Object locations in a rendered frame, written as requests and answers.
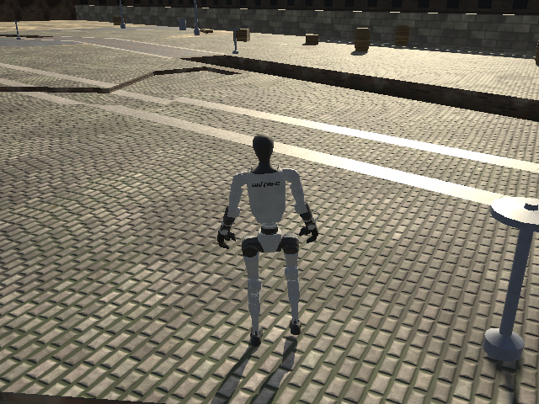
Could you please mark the right robot hand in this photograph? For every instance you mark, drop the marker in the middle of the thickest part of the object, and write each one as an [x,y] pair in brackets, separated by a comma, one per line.
[314,232]

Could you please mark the robot right upper arm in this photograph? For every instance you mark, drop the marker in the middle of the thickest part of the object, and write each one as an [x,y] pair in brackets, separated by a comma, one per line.
[292,176]

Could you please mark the robot right forearm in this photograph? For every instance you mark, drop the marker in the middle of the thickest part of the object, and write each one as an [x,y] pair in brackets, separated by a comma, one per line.
[308,218]

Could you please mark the left robot hand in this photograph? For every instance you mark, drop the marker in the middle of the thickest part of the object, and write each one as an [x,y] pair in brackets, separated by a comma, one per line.
[220,239]

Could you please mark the robot left forearm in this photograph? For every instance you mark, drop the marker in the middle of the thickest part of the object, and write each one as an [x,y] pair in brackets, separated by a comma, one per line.
[226,223]

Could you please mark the robot left thigh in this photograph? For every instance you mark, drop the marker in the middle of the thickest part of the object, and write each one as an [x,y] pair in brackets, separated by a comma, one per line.
[250,248]

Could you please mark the robot left upper arm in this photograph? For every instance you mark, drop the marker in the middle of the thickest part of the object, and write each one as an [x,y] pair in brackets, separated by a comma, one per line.
[238,181]

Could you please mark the right robot shin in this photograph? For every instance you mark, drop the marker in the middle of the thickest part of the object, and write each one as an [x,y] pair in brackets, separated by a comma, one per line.
[294,296]

